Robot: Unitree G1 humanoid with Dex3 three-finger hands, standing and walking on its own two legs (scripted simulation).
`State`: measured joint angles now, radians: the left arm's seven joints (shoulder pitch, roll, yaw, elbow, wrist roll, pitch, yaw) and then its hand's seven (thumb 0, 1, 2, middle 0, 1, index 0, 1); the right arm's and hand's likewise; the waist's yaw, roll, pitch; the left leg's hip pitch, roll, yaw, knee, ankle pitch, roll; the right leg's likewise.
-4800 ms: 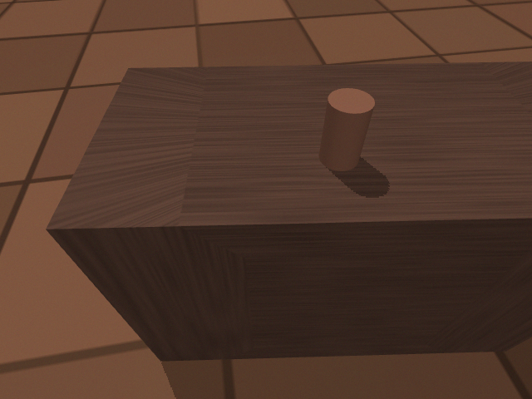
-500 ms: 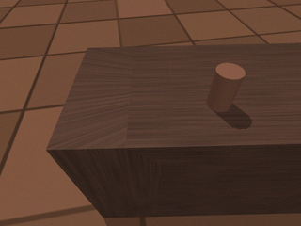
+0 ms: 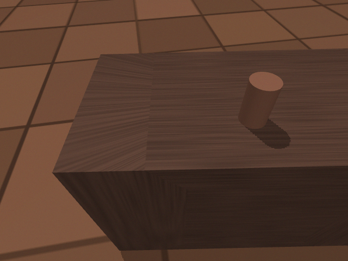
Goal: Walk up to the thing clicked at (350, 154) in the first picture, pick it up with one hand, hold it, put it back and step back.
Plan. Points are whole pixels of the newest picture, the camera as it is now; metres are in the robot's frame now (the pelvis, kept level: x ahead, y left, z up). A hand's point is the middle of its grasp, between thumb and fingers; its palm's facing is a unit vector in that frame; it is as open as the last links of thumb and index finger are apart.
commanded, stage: stand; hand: right
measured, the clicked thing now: (258, 101) +0.51 -0.22 +0.08
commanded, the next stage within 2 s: rise first in 0.82 s
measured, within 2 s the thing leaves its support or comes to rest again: neither
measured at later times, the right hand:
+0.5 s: hand out of the picture +0.07 -0.25 -0.16, palm faces -0.03 +0.94 -0.34, open 7.4 cm
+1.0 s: hand out of the picture +0.09 -0.24 -0.15, palm faces +0.03 +0.94 -0.33, open 7.8 cm
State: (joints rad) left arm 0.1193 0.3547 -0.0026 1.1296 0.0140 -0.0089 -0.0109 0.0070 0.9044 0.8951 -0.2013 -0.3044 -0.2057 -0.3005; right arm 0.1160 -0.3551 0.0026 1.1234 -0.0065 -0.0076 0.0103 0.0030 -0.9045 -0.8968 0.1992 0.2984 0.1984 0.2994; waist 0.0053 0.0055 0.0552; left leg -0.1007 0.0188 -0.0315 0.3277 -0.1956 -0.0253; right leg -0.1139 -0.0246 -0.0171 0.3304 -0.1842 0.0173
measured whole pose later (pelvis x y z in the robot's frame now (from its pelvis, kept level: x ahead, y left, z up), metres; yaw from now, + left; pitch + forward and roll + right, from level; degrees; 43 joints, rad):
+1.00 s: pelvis -0.01 +0.00 +0.00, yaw +0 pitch -1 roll +0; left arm 0.13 0.35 0.01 1.02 -0.05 -0.05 0.01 0.01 0.86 0.85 -0.17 -0.26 -0.17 -0.26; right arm 0.12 -0.34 0.00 1.01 0.05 -0.03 -0.01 0.01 -0.86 -0.85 0.17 0.26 0.17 0.26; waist 0.00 -0.01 0.07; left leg -0.15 0.02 -0.03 0.39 -0.22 -0.02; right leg -0.17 -0.03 -0.01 0.39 -0.20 0.02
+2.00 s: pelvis +0.00 +0.01 -0.01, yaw -2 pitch -3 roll +0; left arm 0.27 0.22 0.15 0.58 -0.02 -0.08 0.04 -0.01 -0.56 0.04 -0.06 -0.05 -0.05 -0.05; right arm 0.44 -0.32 -0.31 -0.14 0.05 -0.20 -0.03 -0.02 0.60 -0.02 0.04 0.06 0.05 0.06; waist -0.05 -0.04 0.03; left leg -0.10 0.03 0.01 0.42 -0.26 -0.02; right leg -0.12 -0.01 0.02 0.41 -0.23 0.02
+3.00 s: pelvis -0.01 +0.01 -0.01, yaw -3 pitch -5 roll +0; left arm 0.26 0.21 0.18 0.62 -0.02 -0.12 0.02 -0.01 -0.55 0.07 -0.06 -0.06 -0.05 -0.06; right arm 0.38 -0.37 -0.46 -0.27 0.06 -0.36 -0.01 -0.01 0.56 -0.05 0.05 0.06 0.06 0.06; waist -0.06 -0.06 0.05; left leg -0.10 0.03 0.01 0.42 -0.24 -0.02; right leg -0.12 -0.01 0.03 0.41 -0.20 0.02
